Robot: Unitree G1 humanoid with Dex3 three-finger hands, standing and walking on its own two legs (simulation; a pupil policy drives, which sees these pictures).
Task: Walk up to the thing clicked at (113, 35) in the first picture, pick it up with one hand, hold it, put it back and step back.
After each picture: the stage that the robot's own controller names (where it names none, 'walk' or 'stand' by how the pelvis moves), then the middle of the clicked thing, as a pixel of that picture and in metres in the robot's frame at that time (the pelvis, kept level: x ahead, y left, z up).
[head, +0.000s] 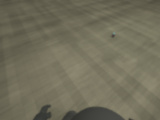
stand; (113, 35) +2.08 -0.59 -0.72
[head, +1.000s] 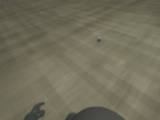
walk; (99, 39) +1.99 -0.09 -0.69
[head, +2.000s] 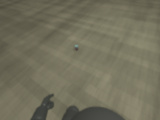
walk; (76, 47) +1.33 +0.34 -0.71
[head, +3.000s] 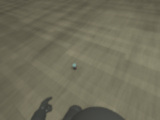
walk; (74, 66) +0.86 +0.32 -0.71
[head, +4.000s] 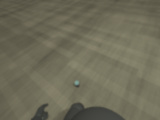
walk; (77, 84) +0.53 +0.25 -0.71
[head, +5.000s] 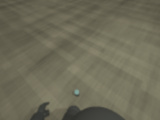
stand; (77, 93) +0.40 +0.16 -0.70
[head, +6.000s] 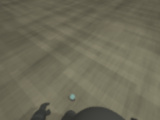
stand; (72, 97) +0.35 +0.17 -0.72
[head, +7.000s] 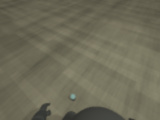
stand; (73, 97) +0.36 +0.19 -0.73
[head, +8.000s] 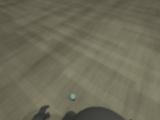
stand; (73, 97) +0.35 +0.18 -0.73
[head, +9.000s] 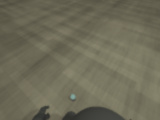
stand; (73, 97) +0.35 +0.18 -0.73
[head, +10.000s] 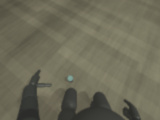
go down; (70, 79) +0.38 +0.17 -0.58
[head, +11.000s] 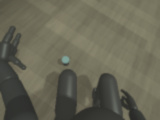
go down; (65, 61) +0.43 +0.20 -0.31
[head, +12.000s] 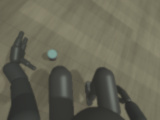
close in; (52, 55) +0.43 +0.23 -0.26
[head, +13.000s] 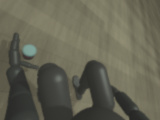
close; (29, 52) +0.42 +0.25 -0.22
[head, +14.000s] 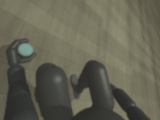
close; (25, 51) +0.41 +0.26 -0.22
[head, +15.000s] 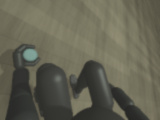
lift; (29, 56) +0.38 +0.24 -0.23
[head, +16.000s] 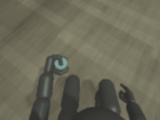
lift; (62, 66) +0.33 +0.20 -0.02
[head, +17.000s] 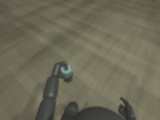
hold; (67, 74) +0.31 +0.16 +0.00
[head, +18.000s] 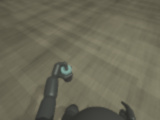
hold; (67, 73) +0.32 +0.17 +0.01
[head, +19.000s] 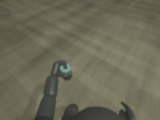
crouch; (66, 72) +0.33 +0.17 +0.01
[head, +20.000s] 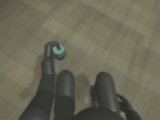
crouch; (59, 52) +0.44 +0.20 -0.09
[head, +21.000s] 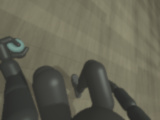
lower; (18, 49) +0.42 +0.28 -0.23
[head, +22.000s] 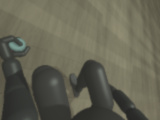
lower; (18, 48) +0.43 +0.28 -0.23
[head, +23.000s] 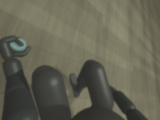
lower; (19, 48) +0.43 +0.27 -0.23
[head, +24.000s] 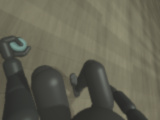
lower; (19, 48) +0.43 +0.27 -0.23
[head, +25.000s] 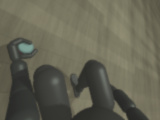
loosen; (26, 50) +0.42 +0.25 -0.23
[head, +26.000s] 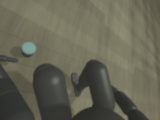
rise; (28, 50) +0.42 +0.24 -0.23
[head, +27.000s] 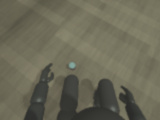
walk; (72, 66) +0.43 +0.17 -0.44
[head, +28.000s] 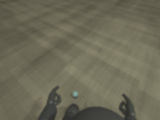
stand; (75, 95) +0.38 +0.14 -0.66
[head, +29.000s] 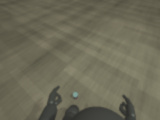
stand; (75, 95) +0.38 +0.14 -0.67
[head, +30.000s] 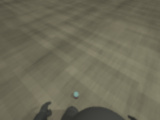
stand; (76, 95) +0.38 +0.13 -0.70
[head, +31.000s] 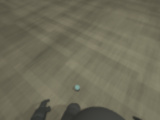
walk; (77, 88) +0.41 +0.13 -0.71
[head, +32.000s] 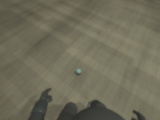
walk; (78, 72) +0.58 +0.11 -0.70
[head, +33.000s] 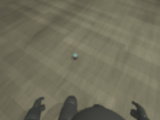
walk; (75, 56) +0.85 +0.23 -0.70
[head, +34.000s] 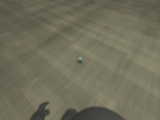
stand; (80, 60) +0.99 +0.16 -0.71
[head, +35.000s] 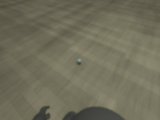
stand; (79, 62) +1.01 +0.20 -0.72
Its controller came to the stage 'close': yes
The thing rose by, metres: 0.72
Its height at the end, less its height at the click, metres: +0.00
